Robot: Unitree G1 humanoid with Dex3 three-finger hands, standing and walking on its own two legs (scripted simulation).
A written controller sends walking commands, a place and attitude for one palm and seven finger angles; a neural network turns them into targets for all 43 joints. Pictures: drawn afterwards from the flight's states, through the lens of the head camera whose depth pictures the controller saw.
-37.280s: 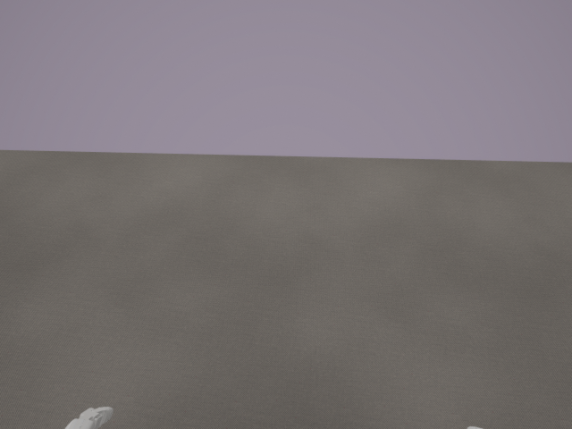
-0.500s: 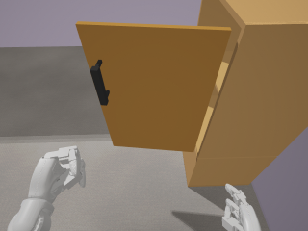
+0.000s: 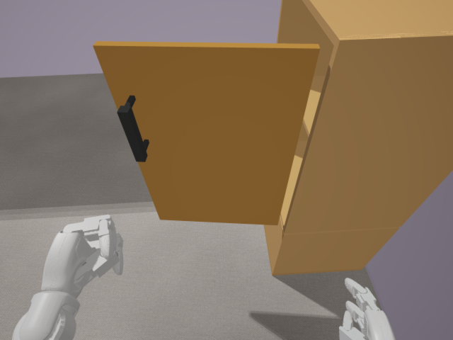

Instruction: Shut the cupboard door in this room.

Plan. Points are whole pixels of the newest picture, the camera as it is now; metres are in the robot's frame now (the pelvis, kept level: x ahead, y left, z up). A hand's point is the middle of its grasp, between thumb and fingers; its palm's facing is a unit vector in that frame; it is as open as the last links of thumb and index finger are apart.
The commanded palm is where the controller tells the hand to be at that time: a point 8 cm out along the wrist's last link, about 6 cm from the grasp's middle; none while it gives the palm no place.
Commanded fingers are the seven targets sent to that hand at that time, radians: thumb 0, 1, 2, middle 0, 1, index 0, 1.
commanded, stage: bring the fist close to the handle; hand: left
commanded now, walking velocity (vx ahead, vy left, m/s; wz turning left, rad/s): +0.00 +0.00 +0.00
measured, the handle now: (136, 129) +0.51 +0.23 +0.09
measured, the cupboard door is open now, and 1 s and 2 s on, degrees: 83 83 81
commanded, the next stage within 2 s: push the door shut along its arc in 1.48 s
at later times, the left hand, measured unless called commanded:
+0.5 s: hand (121, 214) +0.29 +0.20 +0.09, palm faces +0.01 -1.00 -0.06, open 3.1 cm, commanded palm +0.27 +0.25 +0.09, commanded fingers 0.00 0.90 0.90 -1.30 -1.50 -1.30 -1.50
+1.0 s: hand (132, 174) +0.38 +0.20 +0.10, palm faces +0.03 -1.00 -0.04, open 3.1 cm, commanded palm +0.36 +0.25 +0.09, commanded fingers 0.00 0.90 0.90 -1.30 -1.50 -1.30 -1.50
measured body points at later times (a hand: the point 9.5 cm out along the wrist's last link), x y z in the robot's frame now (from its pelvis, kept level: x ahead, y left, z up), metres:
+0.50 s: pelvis +0.00 +0.00 +0.00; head +0.03 -0.02 +0.45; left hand +0.29 +0.25 +0.10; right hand +0.16 -0.24 -0.08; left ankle +0.00 +0.13 -0.71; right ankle -0.01 -0.11 -0.71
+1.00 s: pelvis +0.00 +0.01 +0.00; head +0.04 +0.00 +0.45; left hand +0.37 +0.26 +0.10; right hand +0.12 -0.25 -0.10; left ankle +0.00 +0.13 -0.71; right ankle -0.01 -0.11 -0.71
